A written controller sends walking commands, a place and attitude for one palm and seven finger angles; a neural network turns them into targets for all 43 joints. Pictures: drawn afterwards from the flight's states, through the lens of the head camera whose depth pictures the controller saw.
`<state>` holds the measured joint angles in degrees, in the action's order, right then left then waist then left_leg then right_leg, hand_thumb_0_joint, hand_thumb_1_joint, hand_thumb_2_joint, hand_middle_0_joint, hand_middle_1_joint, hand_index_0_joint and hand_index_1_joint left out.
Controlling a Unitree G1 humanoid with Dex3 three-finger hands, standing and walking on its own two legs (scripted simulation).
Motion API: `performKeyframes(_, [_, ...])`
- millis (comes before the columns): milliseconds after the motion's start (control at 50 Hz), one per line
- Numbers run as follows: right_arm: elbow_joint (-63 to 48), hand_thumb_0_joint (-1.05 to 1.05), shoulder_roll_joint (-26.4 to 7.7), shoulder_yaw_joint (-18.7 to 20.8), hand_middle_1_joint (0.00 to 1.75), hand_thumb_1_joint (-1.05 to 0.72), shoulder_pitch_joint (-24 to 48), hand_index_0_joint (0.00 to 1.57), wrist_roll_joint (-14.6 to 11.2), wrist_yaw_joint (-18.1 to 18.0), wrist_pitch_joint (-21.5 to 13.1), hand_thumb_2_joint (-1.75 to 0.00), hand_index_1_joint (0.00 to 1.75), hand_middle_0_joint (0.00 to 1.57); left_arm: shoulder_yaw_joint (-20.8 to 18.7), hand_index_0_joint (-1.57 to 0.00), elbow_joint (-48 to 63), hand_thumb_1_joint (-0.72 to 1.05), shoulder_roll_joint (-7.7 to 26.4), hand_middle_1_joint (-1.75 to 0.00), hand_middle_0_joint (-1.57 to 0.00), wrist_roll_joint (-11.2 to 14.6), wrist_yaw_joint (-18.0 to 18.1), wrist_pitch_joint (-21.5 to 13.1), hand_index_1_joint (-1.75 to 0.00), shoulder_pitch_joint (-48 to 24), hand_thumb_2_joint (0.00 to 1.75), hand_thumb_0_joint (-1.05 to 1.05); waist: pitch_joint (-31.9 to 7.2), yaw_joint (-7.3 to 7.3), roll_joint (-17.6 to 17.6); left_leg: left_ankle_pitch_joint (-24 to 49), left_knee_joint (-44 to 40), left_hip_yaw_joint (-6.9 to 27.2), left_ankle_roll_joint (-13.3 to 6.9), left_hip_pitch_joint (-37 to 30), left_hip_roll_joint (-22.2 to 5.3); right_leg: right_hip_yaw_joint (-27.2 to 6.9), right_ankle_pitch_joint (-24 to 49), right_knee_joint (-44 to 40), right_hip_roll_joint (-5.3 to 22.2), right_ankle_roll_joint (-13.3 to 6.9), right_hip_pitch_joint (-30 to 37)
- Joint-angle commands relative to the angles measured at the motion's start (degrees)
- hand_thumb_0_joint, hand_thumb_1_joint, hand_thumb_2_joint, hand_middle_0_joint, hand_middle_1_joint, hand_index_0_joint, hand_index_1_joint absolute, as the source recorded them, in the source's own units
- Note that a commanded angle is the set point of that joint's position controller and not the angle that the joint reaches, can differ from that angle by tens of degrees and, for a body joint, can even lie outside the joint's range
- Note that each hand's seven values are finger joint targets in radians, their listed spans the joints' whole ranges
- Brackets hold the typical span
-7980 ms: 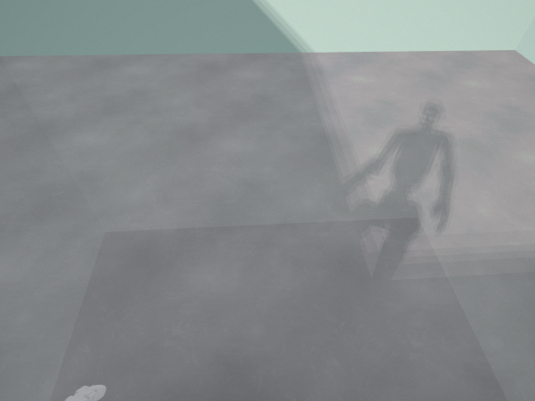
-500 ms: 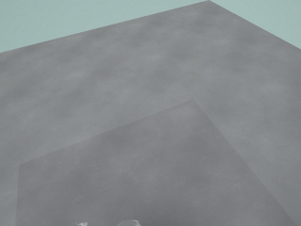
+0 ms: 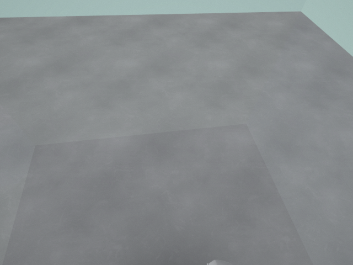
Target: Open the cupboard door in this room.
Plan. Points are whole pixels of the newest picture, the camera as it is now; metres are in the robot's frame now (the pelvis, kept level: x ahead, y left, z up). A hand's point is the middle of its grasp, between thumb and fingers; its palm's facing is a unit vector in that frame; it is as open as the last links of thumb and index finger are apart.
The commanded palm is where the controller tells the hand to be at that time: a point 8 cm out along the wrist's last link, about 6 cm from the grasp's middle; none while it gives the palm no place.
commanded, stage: turn or walk to find it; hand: left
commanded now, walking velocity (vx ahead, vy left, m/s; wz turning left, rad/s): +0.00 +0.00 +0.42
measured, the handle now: out of the picture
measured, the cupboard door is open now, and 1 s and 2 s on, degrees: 0 0 0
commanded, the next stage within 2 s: none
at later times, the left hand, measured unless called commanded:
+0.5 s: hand out of the picture +0.02 +0.15 -0.14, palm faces +0.24 -0.93 -0.27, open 7.4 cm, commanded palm none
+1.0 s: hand out of the picture -0.08 +0.20 -0.16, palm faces +0.45 -0.85 -0.26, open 7.4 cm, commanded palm none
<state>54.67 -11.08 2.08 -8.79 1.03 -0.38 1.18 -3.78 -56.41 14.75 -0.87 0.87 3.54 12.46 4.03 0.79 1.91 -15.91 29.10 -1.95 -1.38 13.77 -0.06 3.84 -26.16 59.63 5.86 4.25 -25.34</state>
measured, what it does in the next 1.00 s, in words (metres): steps on the spot, turning left: right foot, then left foot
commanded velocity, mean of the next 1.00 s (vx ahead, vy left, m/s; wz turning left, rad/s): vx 0.00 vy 0.00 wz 0.42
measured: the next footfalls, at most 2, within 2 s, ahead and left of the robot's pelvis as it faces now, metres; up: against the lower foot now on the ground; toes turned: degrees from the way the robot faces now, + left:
right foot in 0.24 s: +0.05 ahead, -0.14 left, +0.00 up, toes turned +2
left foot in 0.70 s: -0.04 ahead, +0.10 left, +0.00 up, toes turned +24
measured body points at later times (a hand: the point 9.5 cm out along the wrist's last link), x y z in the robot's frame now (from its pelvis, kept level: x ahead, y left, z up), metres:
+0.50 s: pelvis -0.01 -0.05 +0.00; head +0.02 -0.08 +0.45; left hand +0.01 +0.20 -0.12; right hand +0.08 -0.30 -0.16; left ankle -0.07 +0.10 -0.65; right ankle +0.01 -0.14 -0.74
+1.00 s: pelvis -0.05 -0.02 +0.00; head -0.04 +0.00 +0.45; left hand -0.10 +0.25 -0.14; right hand +0.13 -0.20 -0.14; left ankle -0.07 +0.09 -0.74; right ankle +0.00 -0.15 -0.68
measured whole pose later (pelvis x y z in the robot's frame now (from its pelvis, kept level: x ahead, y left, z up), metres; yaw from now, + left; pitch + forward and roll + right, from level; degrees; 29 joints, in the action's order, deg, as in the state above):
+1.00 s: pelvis -0.05 -0.02 +0.00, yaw +25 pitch -1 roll +0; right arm 54.5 -10.8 2.0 -9.7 1.0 -0.1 1.6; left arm -3.4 -54.9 13.9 -0.8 0.9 3.2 11.7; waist 2.7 0.4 0.7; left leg -11.8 26.0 0.0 -1.9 13.6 1.3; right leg 2.3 -24.6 54.5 4.9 4.8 -24.1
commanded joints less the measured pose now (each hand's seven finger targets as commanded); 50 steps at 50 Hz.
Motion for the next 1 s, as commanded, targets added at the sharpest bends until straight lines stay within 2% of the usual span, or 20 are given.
performKeyframes(0, [-1.93,0.00,-11.41,2.93,0.30,-0.90,-4.25,0.20,0.04,-0.74,-1.04,-0.90,0.30,0.20,-0.43,-0.20,5.59,0.90,2.74,-0.30,-0.20,0.22,-0.14,-1.94,-0.30,-2.27,0.90,0.00,-6.61,-2.37,-9.82,35.37,-8.09,12.97,-8.02,-10.84,-13.71,-1.89,0.93,-1.98,-0.42,0.62,-4.24])
performKeyframes(100, [-2.62,0.00,-11.88,3.51,0.30,-0.90,-3.86,0.20,0.47,-0.43,-0.32,-0.90,0.30,0.20,-0.06,-0.20,7.16,0.90,2.06,-0.30,-0.20,0.47,0.14,-2.04,-0.30,-3.76,0.90,0.00,-5.41,-2.66,-10.71,31.25,-7.42,16.60,-8.25,-5.76,-13.15,-1.27,-0.30,-13.40,-2.37,0.14,2.33])
performKeyframes(140, [-3.16,0.00,-12.28,3.74,0.30,-0.90,-2.31,0.20,0.54,-0.30,-0.12,-0.90,0.30,0.20,-0.08,-0.20,6.89,0.90,1.99,-0.30,-0.20,0.63,0.22,-2.32,-0.30,-1.12,0.90,0.00,-6.48,-1.28,-11.44,29.94,-6.10,17.58,-7.60,-4.25,-12.25,-0.58,2.71,-20.11,-3.54,-0.21,6.30])
performKeyframes(180, [-3.78,0.00,-11.63,3.89,0.30,-0.90,-1.11,0.20,0.12,-0.12,0.06,-0.90,0.30,0.20,-0.38,-0.20,5.85,0.90,2.81,-0.30,-0.20,0.51,0.38,-3.05,-0.30,3.12,0.90,0.00,-7.53,0.91,-9.26,23.09,-2.16,16.55,-4.76,0.95,-9.40,0.00,13.10,-33.01,-3.43,-0.51,15.63])
performKeyframes(200, [-4.03,0.00,-9.51,3.82,0.30,-0.90,-1.75,0.20,-0.36,0.23,-0.05,-0.90,0.30,0.20,-0.82,-0.20,5.63,0.90,5.57,-0.30,-0.20,0.05,0.64,-3.74,-0.30,5.10,0.90,0.00,-8.46,1.57,-3.00,13.80,2.97,14.02,-1.64,6.77,-5.82,-4.31,17.67,-39.34,1.25,-1.58,23.06])
performKeyframes(220, [-5.36,0.00,-5.14,2.91,0.30,-0.90,-3.05,0.20,-0.62,0.60,-0.13,-0.90,0.30,0.20,-1.89,-0.20,5.65,0.90,10.85,-0.30,-0.20,-0.83,1.19,-4.33,-0.30,5.91,0.90,0.00,-8.47,1.61,13.73,-7.71,15.02,4.98,2.60,18.17,2.58,-19.35,24.21,-42.08,16.31,-7.07,28.85])
performKeyframes(240, [-5.94,0.00,-7.31,3.57,0.30,-0.90,-1.54,0.20,-0.11,0.31,0.67,-0.90,0.30,0.20,-1.92,-0.20,6.66,0.90,11.96,-0.30,-0.20,-0.37,1.10,-4.09,-0.30,5.38,0.90,0.00,-7.19,2.47,14.75,-18.40,26.11,6.11,2.94,17.58,2.07,-21.71,24.89,-43.63,22.32,-12.40,20.36])
performKeyframes(260, [-5.34,0.00,-7.99,3.91,0.30,-0.90,-0.62,0.20,0.15,0.42,1.32,-0.90,0.30,0.20,-1.98,-0.20,7.24,0.90,10.24,-0.30,-0.20,-0.30,1.27,-4.08,-0.30,2.69,0.90,0.00,-4.18,1.70,13.74,-16.60,33.75,7.93,2.60,17.51,0.96,-21.13,20.47,-44.93,20.31,-13.52,14.71])
performKeyframes(300, [-2.95,0.00,-7.51,4.03,0.30,-0.90,-2.56,0.20,0.18,1.13,1.82,-0.90,0.30,0.20,-0.95,-0.20,8.40,0.90,6.64,-0.30,-0.20,-0.13,1.22,-3.91,-0.30,-2.69,0.90,0.00,-0.64,-1.55,5.73,-9.17,40.34,6.93,3.12,17.82,-0.83,-12.12,19.02,-43.79,14.84,-11.29,11.49])
performKeyframes(340, [-1.49,0.00,-6.46,3.55,0.30,-0.90,-5.20,0.20,0.33,1.42,1.96,-0.90,0.30,0.20,-0.38,-0.20,8.61,0.90,5.08,-0.30,-0.20,-0.19,1.11,-4.45,-0.30,-3.26,0.90,0.00,-1.91,-2.22,6.30,-4.84,40.94,5.08,4.35,17.65,-1.04,-5.44,24.39,-42.35,11.74,-9.90,14.20])
performKeyframes(460, [-2.23,0.00,-6.03,2.81,0.30,-0.90,-0.65,0.20,0.10,1.33,2.03,-0.90,0.30,0.20,-0.86,-0.20,5.81,0.90,6.60,-0.30,-0.20,-0.64,1.19,-4.33,-0.30,2.90,0.90,0.00,-2.95,0.89,7.17,-8.21,30.25,1.79,5.64,15.90,-2.07,-3.07,31.44,-40.80,13.66,-11.63,19.38])
performKeyframes(560, [-2.90,0.00,-5.10,1.79,0.30,-0.90,2.08,0.20,-0.52,1.17,1.26,-0.90,0.30,0.20,-1.56,-0.20,3.92,0.90,8.64,-0.30,-0.20,-0.94,0.98,-3.81,-0.30,5.24,0.90,0.00,-4.84,2.40,9.46,-10.81,17.38,-1.60,4.70,10.30,-1.62,-1.69,38.18,-37.35,14.92,-12.57,21.05])
performKeyframes(600, [-2.67,0.00,-5.25,1.67,0.30,-0.90,0.42,0.20,-0.70,1.02,0.79,-0.90,0.30,0.20,-1.84,-0.20,3.33,0.90,9.13,-0.30,-0.20,-0.97,0.95,-3.62,-0.30,4.02,0.90,0.00,-6.12,1.33,10.24,-9.46,10.56,-2.42,4.13,6.97,-1.69,-0.83,38.20,-34.89,15.43,-11.86,21.21])
performKeyframes(640, [-1.76,0.00,-6.16,1.84,0.30,-0.90,-3.45,0.20,-0.44,0.93,0.21,-0.90,0.30,0.20,-2.02,-0.20,3.39,0.90,8.85,-0.30,-0.20,-0.39,0.88,-3.14,-0.30,2.61,0.90,0.00,-6.90,-1.07,7.35,1.26,-1.73,-3.37,3.39,-2.29,-1.84,2.76,31.63,-29.77,13.84,-8.04,15.79])
performKeyframes(660, [-1.48,0.00,-9.32,2.49,0.30,-0.90,-4.92,0.20,-0.27,1.00,-0.41,-0.90,0.30,0.20,-1.67,-0.20,3.76,0.90,7.13,-0.30,-0.20,0.15,0.65,-2.63,-0.30,3.38,0.90,0.00,-7.93,-2.12,-1.53,8.15,-7.84,2.23,1.65,-10.11,-6.02,5.26,23.14,-21.93,10.71,-4.78,8.25])
performKeyframes(680, [-1.86,0.00,-15.01,3.76,0.30,-0.90,-6.73,0.20,0.17,0.79,-0.71,-0.90,0.30,0.20,-0.92,-0.20,5.86,0.90,3.35,-0.30,-0.20,0.38,0.20,-2.37,-0.30,3.53,0.90,0.00,-7.64,-2.93,-18.44,25.40,-10.05,20.41,-4.72,-15.30,-20.13,7.61,-2.77,-10.77,3.12,-0.41,-5.53])
performKeyframes(700, [-1.41,0.00,-17.19,3.98,0.30,-0.90,-9.16,0.20,-0.01,0.61,-0.06,-0.90,0.30,0.20,0.01,-0.20,7.66,0.90,3.43,-0.30,-0.20,-0.25,0.33,-1.91,-0.30,-0.56,0.90,0.00,-6.34,-4.52,-15.66,27.72,-10.73,20.76,-8.92,-10.16,-24.11,3.32,-10.51,-3.04,1.76,-0.61,-4.83])
performKeyframes(740, [-1.18,0.00,-14.17,3.34,0.30,-0.90,-6.11,0.20,0.15,-0.61,-0.38,-0.90,0.30,0.20,-0.62,-0.20,6.43,0.90,3.80,-0.30,-0.20,-0.07,0.53,-1.31,-0.30,-3.07,0.90,0.00,-4.57,-3.73,-17.19,26.22,-10.86,18.45,-8.20,-7.15,-19.32,-2.05,-5.63,3.56,1.59,-0.57,-7.11])
performKeyframes(800, [-3.02,0.00,-11.56,2.31,0.30,-0.90,-0.68,0.20,-0.02,-0.69,-0.86,-0.90,0.30,0.20,-0.80,-0.20,4.08,0.90,3.78,-0.30,-0.20,-0.05,-0.30,-1.59,-0.30,0.19,0.90,0.00,-4.07,-0.74,-9.77,23.74,-11.02,12.76,-7.27,-4.94,-14.32,-2.04,2.07,4.21,0.97,-0.08,-4.47])
performKeyframes(980, [-2.90,0.00,-11.87,3.47,0.30,-0.90,-3.16,0.20,0.38,-0.21,-0.16,-0.90,0.30,0.20,-0.19,-0.20,6.55,0.90,2.02,-0.30,-0.20,0.23,0.19,-1.76,-0.30,-2.11,0.90,0.00,-4.69,-2.49,-9.95,18.41,-10.61,17.71,-8.63,-4.65,-13.59,-1.78,0.18,-11.49,-1.71,0.08,0.66])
